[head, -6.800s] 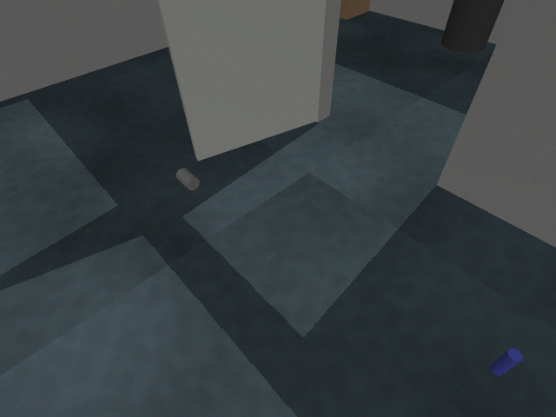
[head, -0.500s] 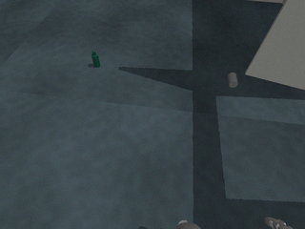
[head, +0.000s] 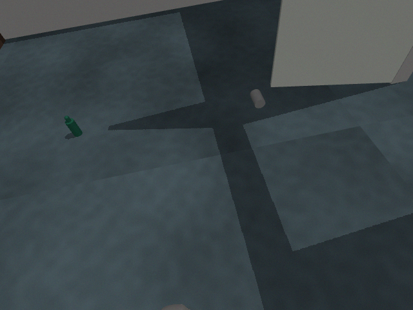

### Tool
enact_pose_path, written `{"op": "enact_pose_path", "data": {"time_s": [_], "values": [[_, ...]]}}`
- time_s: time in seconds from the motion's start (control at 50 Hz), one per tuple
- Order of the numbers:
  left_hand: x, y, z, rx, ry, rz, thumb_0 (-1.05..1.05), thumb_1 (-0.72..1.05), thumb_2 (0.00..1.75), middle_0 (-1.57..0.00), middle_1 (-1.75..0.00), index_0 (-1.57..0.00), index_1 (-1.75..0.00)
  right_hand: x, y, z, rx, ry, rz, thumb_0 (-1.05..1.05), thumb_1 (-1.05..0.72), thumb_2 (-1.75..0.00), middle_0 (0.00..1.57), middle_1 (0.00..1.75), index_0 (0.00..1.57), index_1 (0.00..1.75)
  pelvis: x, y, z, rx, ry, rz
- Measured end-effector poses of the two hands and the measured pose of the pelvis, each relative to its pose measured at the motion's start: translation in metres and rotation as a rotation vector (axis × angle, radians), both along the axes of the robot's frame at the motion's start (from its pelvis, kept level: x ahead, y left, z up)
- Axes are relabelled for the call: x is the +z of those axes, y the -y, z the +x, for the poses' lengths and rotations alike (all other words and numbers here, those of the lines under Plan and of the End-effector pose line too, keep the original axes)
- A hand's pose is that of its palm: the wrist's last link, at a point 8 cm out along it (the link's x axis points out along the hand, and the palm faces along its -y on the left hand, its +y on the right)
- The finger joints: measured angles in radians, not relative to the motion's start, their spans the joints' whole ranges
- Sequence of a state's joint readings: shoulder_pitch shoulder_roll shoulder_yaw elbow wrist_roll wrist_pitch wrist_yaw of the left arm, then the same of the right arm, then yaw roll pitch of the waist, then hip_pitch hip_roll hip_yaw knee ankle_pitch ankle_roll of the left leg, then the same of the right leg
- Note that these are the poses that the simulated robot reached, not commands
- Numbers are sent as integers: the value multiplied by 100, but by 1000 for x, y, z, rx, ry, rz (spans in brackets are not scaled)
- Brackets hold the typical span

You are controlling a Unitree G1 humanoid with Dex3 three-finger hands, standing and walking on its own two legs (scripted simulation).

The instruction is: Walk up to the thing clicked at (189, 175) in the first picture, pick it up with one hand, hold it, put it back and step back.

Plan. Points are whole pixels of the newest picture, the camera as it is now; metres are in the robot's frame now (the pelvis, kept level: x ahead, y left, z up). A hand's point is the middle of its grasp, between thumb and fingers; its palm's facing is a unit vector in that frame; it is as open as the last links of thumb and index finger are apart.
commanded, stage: walk up
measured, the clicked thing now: (257, 98) +1.49 -0.32 -0.73
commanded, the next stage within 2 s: stand in 1.42 s
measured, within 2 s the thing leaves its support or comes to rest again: neither
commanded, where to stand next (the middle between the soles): +0.04 +0.01 m, yaw -13 degrees
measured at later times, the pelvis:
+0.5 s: pelvis +0.01 +0.02 -0.01, yaw -8 degrees
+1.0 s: pelvis -0.02 +0.01 -0.01, yaw -13 degrees
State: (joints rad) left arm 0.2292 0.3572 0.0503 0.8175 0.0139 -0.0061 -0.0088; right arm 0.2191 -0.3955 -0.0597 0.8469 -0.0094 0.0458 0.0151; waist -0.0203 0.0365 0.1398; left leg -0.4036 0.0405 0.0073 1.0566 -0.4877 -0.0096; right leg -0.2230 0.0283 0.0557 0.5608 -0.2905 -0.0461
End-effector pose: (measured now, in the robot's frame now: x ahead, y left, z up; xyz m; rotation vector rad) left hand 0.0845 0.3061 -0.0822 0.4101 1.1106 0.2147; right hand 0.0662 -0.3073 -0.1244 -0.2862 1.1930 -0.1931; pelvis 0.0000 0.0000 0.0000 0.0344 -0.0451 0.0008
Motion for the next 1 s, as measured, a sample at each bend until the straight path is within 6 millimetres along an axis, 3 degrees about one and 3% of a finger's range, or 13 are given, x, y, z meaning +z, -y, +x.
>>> {"op": "enact_pose_path", "data": {"time_s": [0.14,0.26,0.4,0.52,0.66,0.82,0.92,1.0], "values": [[-8,-3,14,-41,-5,-13,0,90,90,-21,-30,-20,-30,6,-1,8,-12,24,-36,0,-90,-89,20,30,21,30,-3,-7,10,-46,-7,-15],[-39,-22,29,-48,0,-50,0,90,90,-21,-30,-21,-30,11,-9,16,-27,59,-113,0,-90,-89,20,30,21,30,-20,-23,13,-61,-5,-22],[-50,-20,36,-92,-59,-86,0,90,90,-20,-30,-20,-30,35,-22,10,-50,108,-123,0,-90,-89,20,30,21,30,-10,-28,11,-122,-3,-46],[-44,-16,35,-127,-84,-73,0,90,90,-20,-30,-20,-30,36,-12,-5,-65,105,-121,0,-90,-89,20,30,21,30,-8,-23,6,-155,-9,-45],[-31,-1,31,-160,-61,16,0,90,90,-20,-30,-20,-30,-1,13,-31,-138,84,-60,0,-90,-89,20,30,21,30,-20,-5,-5,-175,13,-69],[-9,16,34,-198,-34,32,0,90,90,-21,-30,-20,-30,-14,3,-56,-193,37,23,0,-90,-89,20,30,21,30,-9,0,-10,-213,-3,-13],[-17,18,48,-206,7,-6,0,90,90,-21,-30,-20,-30,-14,-7,-72,-190,0,9,0,-90,-89,20,30,21,30,-11,-7,-16,-207,-7,-15],[-25,24,55,-194,20,-57,0,90,90,-20,-30,-20,-30,-4,-15,-86,-202,-7,-5,0,-90,-89,20,30,21,30,-7,-11,-20,-222,6,0]]}}
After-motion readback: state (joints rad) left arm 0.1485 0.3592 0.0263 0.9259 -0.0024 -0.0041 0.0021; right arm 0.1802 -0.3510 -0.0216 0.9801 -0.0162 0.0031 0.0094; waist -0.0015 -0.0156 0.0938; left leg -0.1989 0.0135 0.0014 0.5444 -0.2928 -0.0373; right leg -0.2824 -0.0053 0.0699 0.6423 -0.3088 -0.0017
